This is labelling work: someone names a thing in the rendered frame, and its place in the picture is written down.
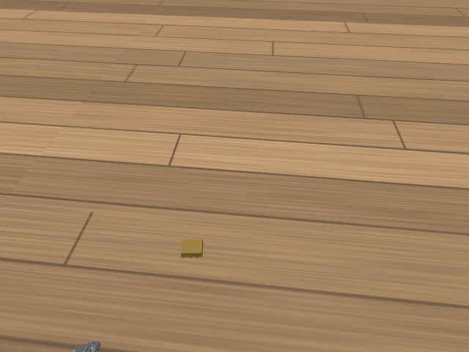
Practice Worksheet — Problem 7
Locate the small box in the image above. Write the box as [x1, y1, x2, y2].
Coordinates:
[181, 239, 203, 257]

